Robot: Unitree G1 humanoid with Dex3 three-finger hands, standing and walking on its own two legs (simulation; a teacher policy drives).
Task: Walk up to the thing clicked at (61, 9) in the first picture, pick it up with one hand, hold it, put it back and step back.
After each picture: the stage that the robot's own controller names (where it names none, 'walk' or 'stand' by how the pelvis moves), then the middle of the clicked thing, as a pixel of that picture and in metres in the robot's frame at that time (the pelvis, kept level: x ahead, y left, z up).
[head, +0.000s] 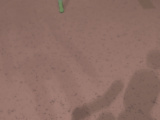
stand; (60, 4) +2.19 +0.45 -0.66
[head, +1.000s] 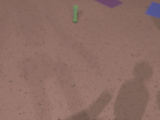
walk; (75, 14) +2.07 +0.19 -0.63
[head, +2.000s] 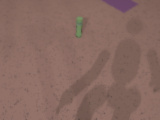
walk; (79, 27) +1.45 +0.12 -0.64
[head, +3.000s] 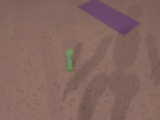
walk; (69, 61) +0.97 +0.16 -0.64
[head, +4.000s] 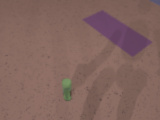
walk; (67, 90) +0.66 +0.16 -0.63
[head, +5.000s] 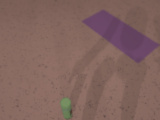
walk; (66, 109) +0.47 +0.15 -0.62
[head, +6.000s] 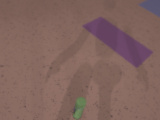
walk; (78, 109) +0.52 -0.02 -0.62
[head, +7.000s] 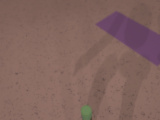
walk; (86, 116) +0.42 +0.06 -0.62
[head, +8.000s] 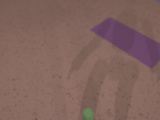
stand; (88, 119) +0.44 +0.03 -0.63
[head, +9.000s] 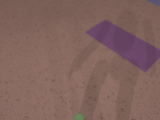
stand; out of the picture +0.41 +0.08 -0.63
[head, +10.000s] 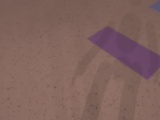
stand; out of the picture +0.38 +0.08 -0.66
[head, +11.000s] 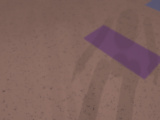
stand; out of the picture +0.35 +0.10 -0.66
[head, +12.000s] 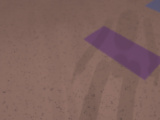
stand; out of the picture +0.35 +0.10 -0.66
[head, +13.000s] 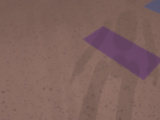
go down; out of the picture +0.36 +0.10 -0.66
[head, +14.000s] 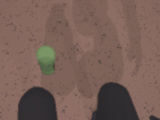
go down; (47, 62) +0.44 +0.12 -0.29
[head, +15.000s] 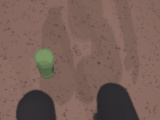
approach; (45, 66) +0.44 +0.13 -0.28
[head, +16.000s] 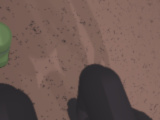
close in; out of the picture +0.44 +0.18 -0.17
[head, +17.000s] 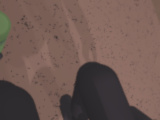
lift; out of the picture +0.44 +0.18 -0.18
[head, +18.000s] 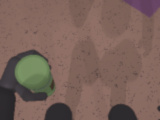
lift; (40, 81) +0.33 +0.16 +0.00
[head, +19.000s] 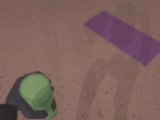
hold; (43, 101) +0.28 +0.16 +0.01
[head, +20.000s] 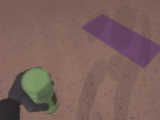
hold; (44, 95) +0.30 +0.16 +0.02
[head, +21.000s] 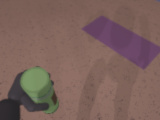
hold; (44, 94) +0.30 +0.16 +0.02
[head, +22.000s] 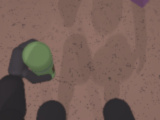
crouch; (43, 66) +0.40 +0.15 -0.06
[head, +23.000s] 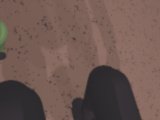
lower; out of the picture +0.44 +0.21 -0.18
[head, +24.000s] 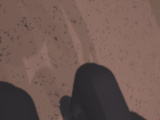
lower; out of the picture +0.44 +0.22 -0.18
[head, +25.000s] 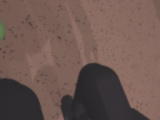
lower; out of the picture +0.43 +0.22 -0.18
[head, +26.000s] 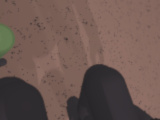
lower; out of the picture +0.41 +0.22 -0.17
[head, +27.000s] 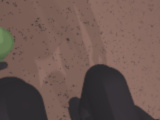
rest; out of the picture +0.41 +0.22 -0.17
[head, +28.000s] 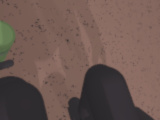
withdraw; out of the picture +0.41 +0.21 -0.17
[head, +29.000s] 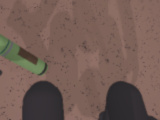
walk; (21, 57) +0.44 +0.28 -0.26
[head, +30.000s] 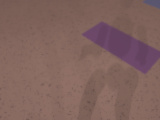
stand; out of the picture +0.35 +0.31 -0.67
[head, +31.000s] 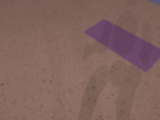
stand; out of the picture +0.29 +0.35 -0.68
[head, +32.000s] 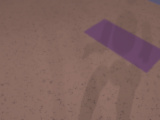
stand; out of the picture +0.21 +0.37 -0.68
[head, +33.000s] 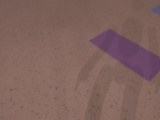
stand; out of the picture +0.16 +0.39 -0.74
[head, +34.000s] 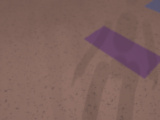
stand; out of the picture +0.07 +0.42 -0.75
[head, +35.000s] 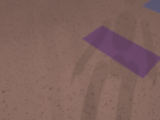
walk; out of the picture +0.00 +0.45 -0.75
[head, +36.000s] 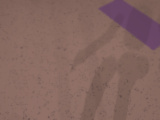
walk; out of the picture +0.23 +0.43 -0.71
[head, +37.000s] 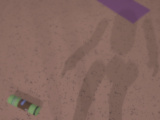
walk; (24, 105) +0.47 +0.47 -0.73
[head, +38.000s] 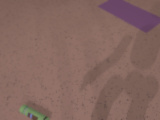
stand; (34, 114) +0.50 +0.51 -0.73
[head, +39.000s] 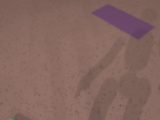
stand; out of the picture +0.43 +0.54 -0.75
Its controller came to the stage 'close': yes
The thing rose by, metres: 0.66
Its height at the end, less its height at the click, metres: -0.09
